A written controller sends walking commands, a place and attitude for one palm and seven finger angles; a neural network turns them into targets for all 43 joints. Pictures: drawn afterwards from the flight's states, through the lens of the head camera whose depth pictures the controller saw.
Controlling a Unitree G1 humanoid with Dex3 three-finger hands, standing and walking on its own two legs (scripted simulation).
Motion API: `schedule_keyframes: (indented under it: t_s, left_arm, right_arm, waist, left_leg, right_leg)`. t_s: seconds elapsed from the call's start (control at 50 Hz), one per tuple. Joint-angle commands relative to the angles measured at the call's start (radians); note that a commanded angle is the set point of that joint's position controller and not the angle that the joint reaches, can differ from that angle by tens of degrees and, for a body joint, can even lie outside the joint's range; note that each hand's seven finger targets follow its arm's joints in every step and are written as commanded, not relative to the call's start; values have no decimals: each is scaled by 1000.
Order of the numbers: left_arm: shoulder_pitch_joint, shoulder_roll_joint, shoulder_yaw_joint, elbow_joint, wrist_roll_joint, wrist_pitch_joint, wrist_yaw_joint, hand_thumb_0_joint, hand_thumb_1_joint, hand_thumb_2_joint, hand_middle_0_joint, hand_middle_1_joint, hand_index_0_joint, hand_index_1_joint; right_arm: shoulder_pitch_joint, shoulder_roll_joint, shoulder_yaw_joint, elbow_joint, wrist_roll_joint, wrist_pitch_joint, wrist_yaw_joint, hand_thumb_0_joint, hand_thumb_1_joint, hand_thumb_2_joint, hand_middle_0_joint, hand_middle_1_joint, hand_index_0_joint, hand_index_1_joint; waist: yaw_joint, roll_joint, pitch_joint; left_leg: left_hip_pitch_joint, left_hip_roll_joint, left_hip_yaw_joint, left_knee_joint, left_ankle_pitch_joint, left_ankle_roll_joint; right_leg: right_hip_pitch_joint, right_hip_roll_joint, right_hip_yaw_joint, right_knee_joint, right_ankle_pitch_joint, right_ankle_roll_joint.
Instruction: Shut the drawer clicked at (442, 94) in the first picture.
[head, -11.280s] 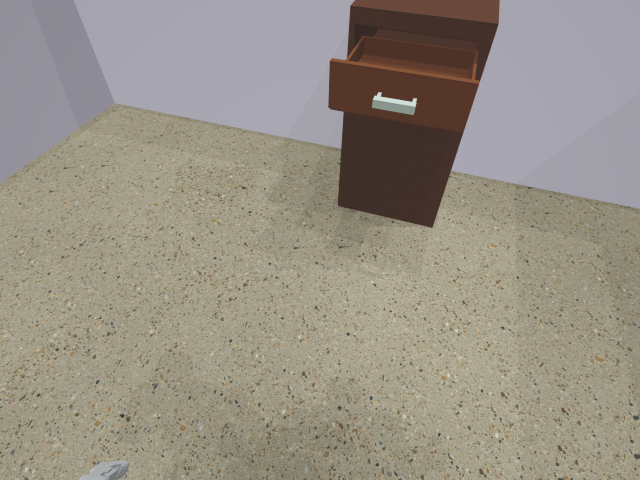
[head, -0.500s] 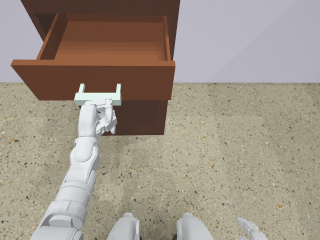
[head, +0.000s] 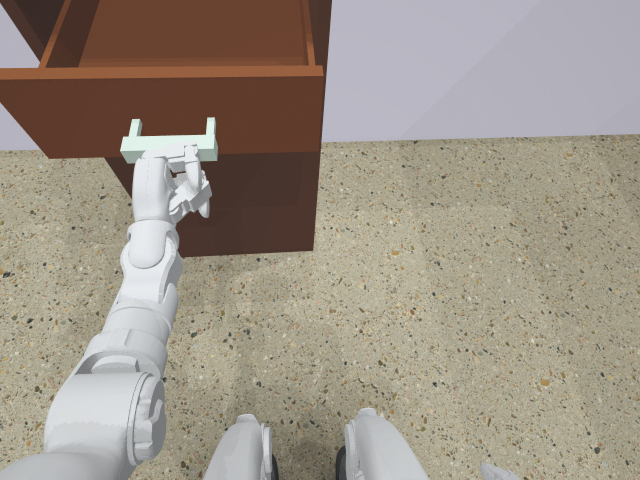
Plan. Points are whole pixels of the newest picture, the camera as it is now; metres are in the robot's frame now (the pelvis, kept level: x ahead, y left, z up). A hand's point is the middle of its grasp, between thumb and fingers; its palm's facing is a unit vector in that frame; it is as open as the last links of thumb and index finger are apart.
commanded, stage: push the drawer shut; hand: left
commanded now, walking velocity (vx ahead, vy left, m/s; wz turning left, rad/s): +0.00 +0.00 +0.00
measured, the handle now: (172, 137) +0.55 +0.17 +0.05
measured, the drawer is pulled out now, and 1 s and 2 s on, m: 0.15 0.03 0.00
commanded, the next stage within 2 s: pull the fist back off the drawer in 1.56 s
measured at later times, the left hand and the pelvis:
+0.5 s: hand (209, 141) +0.54 +0.12 +0.05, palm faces +0.04 -1.00 -0.03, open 3.1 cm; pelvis +0.01 +0.00 -0.01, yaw -1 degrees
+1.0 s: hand (211, 114) +0.59 +0.13 +0.05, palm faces +0.04 -1.00 -0.03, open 3.2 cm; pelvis +0.01 +0.01 -0.01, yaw -2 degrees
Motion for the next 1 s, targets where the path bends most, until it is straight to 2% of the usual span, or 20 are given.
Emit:
schedule_keyframes:
  t_s: [0.0, 0.04, 0.12, 0.16, 0.18, 0.24, 0.3, 0.32, 0.38, 0.44, 0.5, 0.58, 0.66, 0.72, 0.74, 0.82, 0.9, 0.92, 0.94, 0.98]
  left_arm:
    - [-503, 193, 57, -159, 9, -82, -2, 0, 900, 900, -1400, -1600, -1400, -1600]
    - [-555, 185, 49, -121, 13, -81, -4, 0, 900, 900, -1400, -1600, -1400, -1600]
    - [-619, 229, 73, -98, 27, -86, -7, 0, 900, 900, -1400, -1600, -1400, -1600]
    - [-639, 239, 78, -63, 32, -77, -10, 0, 900, 900, -1400, -1600, -1400, -1600]
    - [-648, 268, 97, -52, 36, -76, -9, 0, 900, 900, -1400, -1600, -1400, -1600]
    - [-673, 262, 92, -27, 40, -70, -16, 0, 900, 900, -1400, -1600, -1400, -1600]
    - [-702, 306, 122, -25, 42, -65, -17, 0, 900, 900, -1400, -1600, -1400, -1600]
    - [-706, 285, 105, -11, 44, -60, -20, 0, 900, 900, -1400, -1600, -1400, -1600]
    - [-732, 324, 132, 10, 47, -48, -18, 0, 900, 900, -1400, -1600, -1400, -1600]
    - [-733, 350, 151, 14, 55, -48, -22, 0, 900, 900, -1400, -1600, -1400, -1600]
    - [-765, 332, 134, 20, 58, -45, -23, 0, 900, 900, -1400, -1600, -1400, -1600]
    - [-803, 351, 138, 39, 68, -36, -19, 0, 900, 900, -1400, -1600, -1400, -1600]
    - [-839, 381, 155, 50, 82, -33, -12, 0, 900, 900, -1400, -1600, -1400, -1600]
    - [-881, 362, 136, 26, 88, -38, -9, 0, 900, 900, -1400, -1600, -1400, -1600]
    - [-866, 373, 153, 38, 88, -36, -8, 0, 900, 900, -1400, -1600, -1400, -1600]
    - [-901, 412, 166, 81, 100, -21, -4, 0, 900, 900, -1400, -1600, -1400, -1600]
    - [-954, 421, 161, 92, 109, -16, -2, 0, 900, 900, -1400, -1600, -1400, -1600]
    - [-993, 412, 144, 80, 114, -17, -2, 0, 900, 900, -1400, -1600, -1400, -1600]
    - [-985, 400, 140, 102, 117, -12, -1, 0, 900, 900, -1400, -1600, -1400, -1600]
    - [-1014, 457, 175, 124, 121, -3, 7, 0, 900, 900, -1400, -1600, -1400, -1600]
  right_arm:
    - [131, -160, -56, -71, -2, -19, -13, 0, -900, -900, 200, 300, 200, 300]
    - [135, -158, -53, -64, -5, -14, -11, 0, -900, -900, 200, 300, 200, 300]
    - [158, -162, -53, -64, -10, -6, -8, 0, -900, -900, 200, 300, 200, 300]
    - [167, -161, -52, -59, -11, 1, -7, 0, -900, -900, 200, 300, 200, 300]
    - [174, -164, -51, -58, -13, 4, -8, 0, -900, -900, 200, 300, 200, 300]
    - [187, -165, -50, -59, -15, 11, -3, 0, -900, -900, 200, 300, 200, 300]
    - [206, -171, -48, -59, -20, 17, -2, 0, -900, -900, 200, 300, 200, 300]
    - [209, -169, -47, -59, -20, 21, 1, 0, -900, -900, 200, 300, 200, 300]
    - [224, -176, -46, -54, -23, 31, 2, 0, -900, -900, 200, 300, 200, 300]
    - [241, -178, -45, -58, -27, 39, 6, 0, -900, -900, 200, 300, 200, 300]
    - [256, -176, -44, -56, -32, 46, 11, 0, -900, -900, 200, 300, 200, 300]
    - [270, -182, -42, -49, -34, 58, 15, 0, -900, -900, 200, 300, 200, 300]
    - [290, -187, -41, -41, -39, 67, 18, 0, -900, -900, 200, 300, 200, 300]
    - [301, -187, -43, -38, -44, 71, 24, 0, -900, -900, 200, 300, 200, 300]
    - [307, -187, -45, -35, -47, 73, 25, 0, -900, -900, 200, 300, 200, 300]
    - [319, -193, -37, -32, -48, 80, 26, 0, -900, -900, 200, 300, 200, 300]
    - [328, -196, -35, -27, -52, 81, 26, 0, -900, -900, 200, 300, 200, 300]
    - [328, -195, -33, -24, -53, 82, 27, 0, -900, -900, 200, 300, 200, 300]
    - [332, -195, -35, -20, -54, 82, 29, 0, -900, -900, 200, 300, 200, 300]
    - [339, -204, -31, -16, -58, 82, 27, 0, -900, -900, 200, 300, 200, 300]
  waist:
    - [-42, 24, -461]
    - [-60, 17, -434]
    - [-67, 54, -491]
    - [-80, 42, -475]
    - [-77, 38, -477]
    - [-87, 62, -490]
    - [-87, 82, -516]
    - [-95, 93, -521]
    - [-105, 74, -510]
    - [-94, 102, -544]
    - [-113, 114, -538]
    - [-126, 112, -516]
    - [-132, 141, -535]
    - [-143, 177, -568]
    - [-134, 179, -577]
    - [-154, 158, -540]
    - [-169, 176, -544]
    - [-179, 209, -542]
    - [-182, 196, -543]
    - [-195, 169, -531]
  left_leg:
    - [280, -23, -50, -125, 222, 4]
    - [253, -23, -50, -122, 198, 7]
    - [265, -22, -51, -106, 239, 9]
    - [240, -22, -47, -96, 235, 11]
    - [230, -21, -50, -96, 234, 11]
    - [250, -19, -54, -92, 254, 12]
    - [259, -17, -57, -84, 280, 12]
    - [267, -16, -58, -83, 291, 11]
    - [250, -11, -61, -78, 292, 12]
    - [270, -10, -64, -77, 329, 10]
    - [292, -6, -71, -72, 356, 11]
    - [277, -2, -74, -71, 344, 10]
    - [314, 3, -87, -64, 388, 6]
    - [369, 8, -99, -57, 438, 2]
    - [372, 7, -98, -54, 453, -1]
    - [330, 8, -101, -52, 425, 4]
    - [334, 10, -110, -43, 423, 5]
    - [354, 13, -117, -44, 432, 0]
    - [351, 13, -119, -39, 427, 1]
    - [309, 15, -117, -30, 397, 8]
  right_leg:
    - [197, 21, 53, -154, 223, 6]
    - [181, 20, 52, -159, 202, 9]
    - [182, 22, 56, -144, 238, 8]
    - [180, 22, 59, -148, 239, 10]
    - [185, 23, 61, -146, 238, 9]
    - [163, 25, 55, -142, 247, 8]
    - [162, 28, 55, -132, 267, 6]
    - [154, 29, 53, -134, 273, 8]
    - [149, 31, 51, -135, 273, 10]
    - [159, 35, 48, -126, 299, 6]
    - [131, 40, 41, -121, 313, 6]
    - [114, 41, 39, -128, 295, 8]
    - [82, 44, 29, -118, 307, 4]
    - [52, 46, 23, -111, 325, 4]
    - [60, 47, 22, -110, 335, 2]
    - [55, 52, 22, -113, 320, 4]
    - [24, 50, 19, -109, 306, 2]
    - [-2, 50, 15, -107, 298, 2]
    - [-10, 51, 12, -108, 290, 2]
    - [-8, 52, 15, -110, 272, 5]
